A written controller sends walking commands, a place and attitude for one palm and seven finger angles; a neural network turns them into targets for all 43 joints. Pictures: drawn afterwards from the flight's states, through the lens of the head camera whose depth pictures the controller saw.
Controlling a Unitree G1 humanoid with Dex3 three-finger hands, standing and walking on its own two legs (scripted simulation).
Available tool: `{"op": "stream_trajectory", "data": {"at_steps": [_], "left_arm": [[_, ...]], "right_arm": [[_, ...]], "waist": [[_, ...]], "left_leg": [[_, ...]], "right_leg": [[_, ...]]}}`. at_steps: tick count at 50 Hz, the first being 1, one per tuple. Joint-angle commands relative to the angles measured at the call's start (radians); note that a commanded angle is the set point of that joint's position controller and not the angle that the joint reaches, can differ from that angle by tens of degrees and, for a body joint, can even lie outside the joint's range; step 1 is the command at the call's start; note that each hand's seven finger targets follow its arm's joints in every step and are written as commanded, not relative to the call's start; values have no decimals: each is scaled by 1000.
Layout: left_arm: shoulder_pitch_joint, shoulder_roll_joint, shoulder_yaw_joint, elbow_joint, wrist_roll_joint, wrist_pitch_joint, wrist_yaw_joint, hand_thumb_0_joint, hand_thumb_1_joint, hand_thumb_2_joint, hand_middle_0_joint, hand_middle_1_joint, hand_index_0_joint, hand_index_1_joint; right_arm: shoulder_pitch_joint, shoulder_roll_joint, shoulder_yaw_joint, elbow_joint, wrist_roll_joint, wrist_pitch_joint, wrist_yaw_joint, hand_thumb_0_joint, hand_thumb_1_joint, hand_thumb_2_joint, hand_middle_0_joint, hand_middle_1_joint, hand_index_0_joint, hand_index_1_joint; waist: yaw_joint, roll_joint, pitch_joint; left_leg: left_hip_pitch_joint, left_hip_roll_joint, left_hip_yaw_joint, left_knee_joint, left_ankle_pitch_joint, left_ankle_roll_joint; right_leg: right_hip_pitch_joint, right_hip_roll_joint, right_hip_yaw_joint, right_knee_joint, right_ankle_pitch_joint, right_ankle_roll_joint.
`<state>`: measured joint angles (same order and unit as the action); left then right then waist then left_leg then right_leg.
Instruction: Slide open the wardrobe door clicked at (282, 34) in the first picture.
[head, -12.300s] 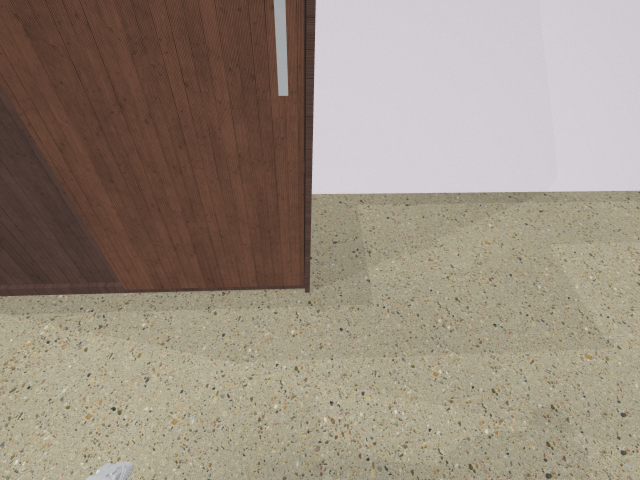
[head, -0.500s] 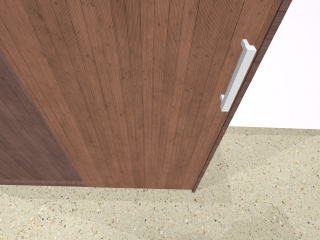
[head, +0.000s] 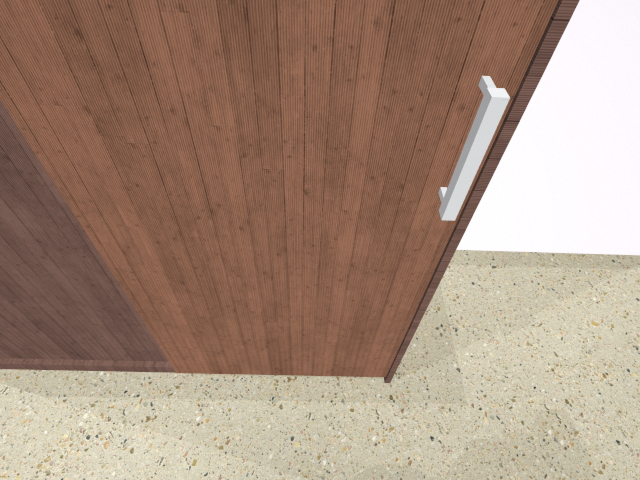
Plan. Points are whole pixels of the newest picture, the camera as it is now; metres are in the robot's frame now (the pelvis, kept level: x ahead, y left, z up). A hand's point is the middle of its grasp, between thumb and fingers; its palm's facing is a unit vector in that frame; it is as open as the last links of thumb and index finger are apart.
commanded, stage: look again from close up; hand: right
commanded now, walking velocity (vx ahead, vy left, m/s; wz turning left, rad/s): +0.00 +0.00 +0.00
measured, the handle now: (465, 154) +0.50 -0.16 +0.16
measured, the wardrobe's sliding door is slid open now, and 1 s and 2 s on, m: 0.00 0.00 0.00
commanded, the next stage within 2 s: raise the hand with hooked fingers in 0.16 s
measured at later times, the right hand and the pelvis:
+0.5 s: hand (507, 424) +0.20 -0.20 +0.02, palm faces +0.12 +0.99 -0.01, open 7.7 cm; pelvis -0.02 -0.01 -0.03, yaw +0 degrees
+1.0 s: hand (557, 438) +0.18 -0.24 +0.03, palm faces -0.04 +1.00 -0.06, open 10.5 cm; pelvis -0.03 -0.04 -0.04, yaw -2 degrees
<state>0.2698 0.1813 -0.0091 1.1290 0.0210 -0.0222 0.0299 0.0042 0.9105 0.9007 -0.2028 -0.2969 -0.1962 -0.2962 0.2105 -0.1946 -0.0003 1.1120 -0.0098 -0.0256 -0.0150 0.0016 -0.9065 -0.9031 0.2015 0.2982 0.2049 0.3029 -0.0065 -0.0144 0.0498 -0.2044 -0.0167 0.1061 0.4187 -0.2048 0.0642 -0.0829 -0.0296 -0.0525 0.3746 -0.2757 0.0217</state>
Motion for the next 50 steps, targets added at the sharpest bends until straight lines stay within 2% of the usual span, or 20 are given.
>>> {"op": "stream_trajectory", "data": {"at_steps": [1,12,13,14,15,16,17,18,19,20,22,23,25,26,30,34,38,43,45,50], "left_arm": [[65,113,18,-22,-5,-14,6,0,900,900,-200,-300,-200,-300],[59,113,21,-21,-5,-14,6,0,900,900,-200,-300,-200,-300],[-36,111,31,-78,-19,-16,-4,0,900,900,-200,-300,-200,-300],[-68,261,41,-446,-71,-169,42,0,900,900,-200,-300,-200,-300],[-105,176,17,-417,-65,-249,70,0,900,900,-200,-300,-200,-300],[-123,149,19,-455,-53,-287,68,0,900,900,-200,-300,-200,-300],[-87,158,30,-420,-65,-297,68,0,900,900,-200,-300,-200,-300],[-100,192,54,-470,-59,-311,60,0,900,900,-200,-300,-200,-300],[-87,196,78,-481,-44,-320,51,0,900,900,-200,-300,-200,-300],[-102,190,87,-517,-40,-327,35,0,900,900,-200,-300,-200,-300],[-135,184,90,-579,-35,-326,1,0,900,900,-200,-300,-200,-300],[-142,187,98,-607,-36,-320,-15,0,900,900,-200,-300,-200,-300],[-160,216,110,-673,-38,-307,-46,0,900,900,-200,-300,-200,-300],[-174,212,109,-705,-51,-295,-45,0,900,900,-200,-300,-200,-300],[-170,197,91,-801,-62,-259,-7,0,900,900,-200,-300,-200,-300],[-88,178,73,-796,-51,-265,13,0,900,900,-200,-300,-200,-300],[-73,194,50,-754,-55,-283,28,0,900,900,-200,-300,-200,-300],[-107,189,35,-752,-74,-304,39,0,900,900,-200,-300,-200,-300],[-131,180,26,-748,-73,-307,41,0,900,900,-200,-300,-200,-300],[-129,179,14,-741,-64,-327,38,0,900,900,-200,-300,-200,-300]], "right_arm": [[33,-137,-26,-42,1,-13,-12,0,-900,-900,200,300,200,300],[36,-141,-27,-41,2,-15,-13,0,-900,-900,200,300,200,300],[175,-100,-24,9,1,-20,-56,0,-900,-900,200,300,200,300],[-627,-359,-185,-1474,209,-250,-30,0,-877,-890,202,315,202,315],[-406,-427,-252,-1428,159,-249,-81,0,-853,-880,203,330,203,330],[82,-88,-75,-1214,169,-133,-70,0,-830,-870,205,345,205,345],[133,-7,-74,-1074,193,-104,-64,0,-807,-860,207,360,207,360],[49,-33,-96,-1099,213,-156,-37,0,-783,-850,208,375,208,375],[153,-42,-140,-1025,222,-219,2,0,-760,-840,210,390,210,390],[319,-32,-177,-948,236,-284,55,0,-737,-830,212,405,212,405],[447,43,-134,-913,274,-437,184,0,-690,-810,215,435,215,435],[472,26,-157,-912,287,-512,249,0,-667,-800,217,450,217,450],[471,-81,-220,-930,279,-614,378,0,-620,-780,220,480,220,480],[461,-115,-248,-979,286,-608,412,0,-597,-770,222,495,222,495],[282,-140,-290,-1239,370,-498,401,0,-503,-730,228,555,228,555],[110,-129,-211,-1511,309,-521,301,0,-410,-690,235,615,235,615],[50,-143,-155,-1476,273,-503,316,0,-317,-650,242,675,242,675],[137,-196,-240,-1392,300,-328,358,0,-200,-600,250,750,250,750],[159,-206,-287,-1347,326,-260,351,0,-153,-580,253,780,253,780],[103,-239,-356,-1412,355,-230,318,0,-37,-530,262,855,262,855]], "waist": [[0,22,-2],[1,14,-8],[-38,-9,-36],[73,-181,-490],[16,-283,-399],[-13,-234,-309],[24,-52,-184],[52,95,-48],[29,209,-60],[-23,203,-56],[-41,271,-70],[-44,263,-104],[-37,122,-137],[-56,123,-182],[-41,69,-252],[22,-86,-294],[63,-76,-244],[2,-67,-302],[-22,-27,-266],[-41,3,-259]], "left_leg": [[77,152,-167,-76,141,-2],[80,154,-168,-76,158,-4],[85,215,-209,-39,539,-73],[224,114,-190,19,418,-25],[184,65,-170,67,271,-11],[131,51,-83,71,169,-6],[23,48,-44,51,146,-27],[-89,48,-35,47,76,-48],[-146,46,-35,61,-26,-61],[-147,52,-43,97,-61,-51],[-198,53,-67,198,-116,-52],[-202,58,-89,236,-115,-49],[-209,83,-154,285,-65,-32],[-206,90,-165,296,-80,-33],[-241,74,-182,294,-206,-50],[-314,38,-103,355,-100,-38],[-353,27,-75,349,-123,-39],[-229,32,-47,307,-90,-39],[-181,29,-37,290,-74,-37],[-123,28,-21,268,-33,-38]], "right_leg": [[-103,-83,65,-63,118,-39],[-98,-83,66,-58,129,-39],[-141,-93,-12,147,60,-14],[38,51,48,8,236,-45],[67,37,-7,28,272,-38],[-35,28,36,1,333,-32],[-96,23,45,56,284,-28],[-191,20,68,97,186,-35],[-258,26,56,140,110,-36],[-327,36,48,177,83,-26],[-479,48,29,271,4,-10],[-527,56,23,321,-15,-5],[-553,65,14,411,-14,-5],[-592,69,6,426,-18,-17],[-608,71,8,447,-62,-34],[-488,37,57,444,-4,-45],[-490,25,92,436,-44,-46],[-461,23,104,354,-9,-38],[-469,23,108,322,10,-32],[-439,19,108,269,66,-22]]}}
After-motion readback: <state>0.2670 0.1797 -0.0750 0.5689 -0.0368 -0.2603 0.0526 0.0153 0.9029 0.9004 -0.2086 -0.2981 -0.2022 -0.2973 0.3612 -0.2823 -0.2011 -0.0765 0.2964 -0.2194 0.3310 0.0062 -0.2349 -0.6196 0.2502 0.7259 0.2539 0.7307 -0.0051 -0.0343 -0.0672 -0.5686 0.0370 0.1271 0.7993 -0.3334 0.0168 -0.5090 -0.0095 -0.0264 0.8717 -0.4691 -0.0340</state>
